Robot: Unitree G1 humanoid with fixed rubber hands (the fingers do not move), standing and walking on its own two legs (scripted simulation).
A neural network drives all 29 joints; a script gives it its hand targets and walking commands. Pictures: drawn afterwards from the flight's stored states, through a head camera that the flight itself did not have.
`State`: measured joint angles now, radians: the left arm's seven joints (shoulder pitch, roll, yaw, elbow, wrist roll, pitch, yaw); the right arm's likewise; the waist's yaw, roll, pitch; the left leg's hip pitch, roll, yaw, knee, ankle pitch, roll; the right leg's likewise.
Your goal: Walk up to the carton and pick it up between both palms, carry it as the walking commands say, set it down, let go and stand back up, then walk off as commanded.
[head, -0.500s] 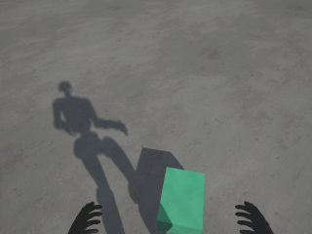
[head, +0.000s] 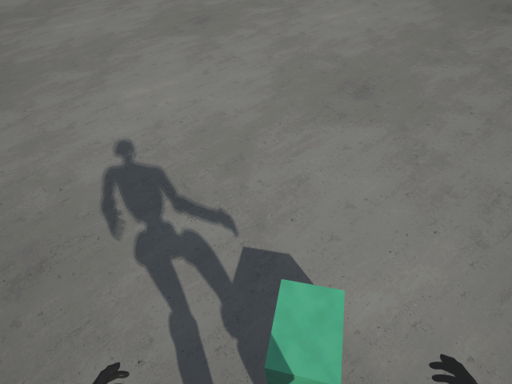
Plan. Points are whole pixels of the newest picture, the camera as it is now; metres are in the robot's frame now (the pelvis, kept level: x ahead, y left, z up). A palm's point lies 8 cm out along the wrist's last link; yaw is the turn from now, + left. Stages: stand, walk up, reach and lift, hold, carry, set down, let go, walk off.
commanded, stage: stand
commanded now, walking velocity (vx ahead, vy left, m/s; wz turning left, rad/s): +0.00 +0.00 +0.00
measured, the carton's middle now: (306, 337) +0.43 -0.08 -0.67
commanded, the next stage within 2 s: walk off in 1.48 s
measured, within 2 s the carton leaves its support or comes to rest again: neither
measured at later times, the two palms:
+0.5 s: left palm out of the picture +0.10 +0.29 -0.08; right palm out of the picture +0.10 -0.30 -0.10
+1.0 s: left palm out of the picture +0.07 +0.30 -0.09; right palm out of the picture +0.07 -0.31 -0.10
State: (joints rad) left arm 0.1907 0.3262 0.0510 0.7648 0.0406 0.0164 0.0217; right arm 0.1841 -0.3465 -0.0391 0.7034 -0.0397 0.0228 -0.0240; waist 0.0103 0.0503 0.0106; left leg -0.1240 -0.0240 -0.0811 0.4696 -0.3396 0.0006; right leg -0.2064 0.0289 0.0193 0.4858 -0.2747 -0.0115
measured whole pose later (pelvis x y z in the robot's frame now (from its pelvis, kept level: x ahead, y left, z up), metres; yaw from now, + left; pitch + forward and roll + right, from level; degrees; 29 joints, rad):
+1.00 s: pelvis -0.02 -0.01 +0.01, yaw +0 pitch -2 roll +0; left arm 0.12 0.37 0.02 1.01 0.02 0.00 0.01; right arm 0.17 -0.39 0.00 0.95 -0.02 -0.01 -0.02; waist 0.01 0.03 0.03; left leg -0.06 -0.02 -0.09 0.36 -0.25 -0.01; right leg -0.15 0.03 0.02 0.38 -0.19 -0.02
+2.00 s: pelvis -0.08 +0.01 -0.02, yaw +5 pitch -1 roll -2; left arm 0.10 0.36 0.03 1.02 0.02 0.08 0.05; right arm 0.18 -0.35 -0.02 0.94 -0.02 0.07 -0.01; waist -0.01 0.03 0.11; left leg -0.34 -0.06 -0.14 0.70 -0.33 0.02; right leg -0.35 -0.01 -0.07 0.61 -0.24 0.00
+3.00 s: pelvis -0.35 -0.08 +0.01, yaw +33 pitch +0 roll -3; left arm 0.18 0.32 0.07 0.86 0.02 0.09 0.02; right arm 0.14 -0.30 -0.07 0.83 -0.01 0.07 0.00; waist 0.00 -0.02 0.11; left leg -0.27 0.00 -0.11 0.47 -0.20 0.01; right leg -0.45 -0.03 0.01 1.13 -0.39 0.08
